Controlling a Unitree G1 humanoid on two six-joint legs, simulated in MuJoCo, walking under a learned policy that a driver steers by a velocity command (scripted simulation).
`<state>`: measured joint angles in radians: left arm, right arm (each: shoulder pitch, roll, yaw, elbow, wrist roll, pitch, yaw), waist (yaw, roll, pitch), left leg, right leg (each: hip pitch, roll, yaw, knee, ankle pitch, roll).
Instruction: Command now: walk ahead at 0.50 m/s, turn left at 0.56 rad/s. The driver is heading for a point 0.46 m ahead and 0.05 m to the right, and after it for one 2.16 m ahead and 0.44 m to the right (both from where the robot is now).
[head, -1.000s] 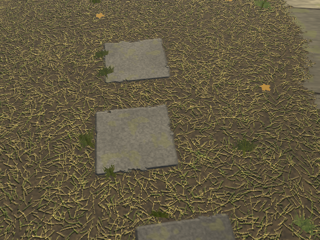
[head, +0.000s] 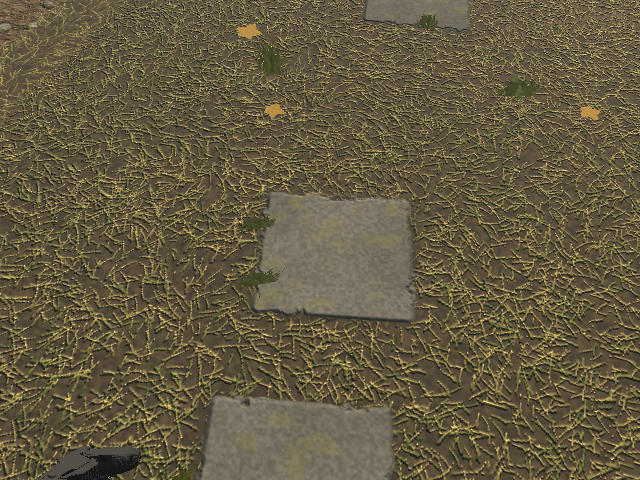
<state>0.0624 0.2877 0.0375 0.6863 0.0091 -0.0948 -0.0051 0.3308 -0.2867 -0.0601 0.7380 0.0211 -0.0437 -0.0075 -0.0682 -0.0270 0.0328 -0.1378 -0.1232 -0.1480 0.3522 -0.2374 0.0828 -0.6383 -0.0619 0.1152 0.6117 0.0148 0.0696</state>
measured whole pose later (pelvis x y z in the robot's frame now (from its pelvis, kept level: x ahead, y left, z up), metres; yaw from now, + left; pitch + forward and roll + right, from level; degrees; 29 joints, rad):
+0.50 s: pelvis +0.27 -0.03 +0.00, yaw +6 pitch +2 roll -1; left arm 0.39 0.27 0.05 0.86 -0.02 -0.07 -0.01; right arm 0.07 -0.27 -0.04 0.66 0.00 -0.07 0.02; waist 0.11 0.04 0.03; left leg -0.60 0.06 -0.07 0.61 -0.02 -0.01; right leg -0.07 0.05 0.02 0.28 -0.24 -0.03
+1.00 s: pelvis +0.38 -0.01 -0.01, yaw -10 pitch +1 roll +3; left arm 0.20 0.31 0.08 0.69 0.00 0.06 0.00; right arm 0.11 -0.30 -0.07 0.79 0.01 0.01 -0.02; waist 0.00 0.00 0.04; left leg -0.30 0.08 0.20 0.50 -0.19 -0.02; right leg -0.35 -0.05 -0.03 0.63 -0.27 -0.01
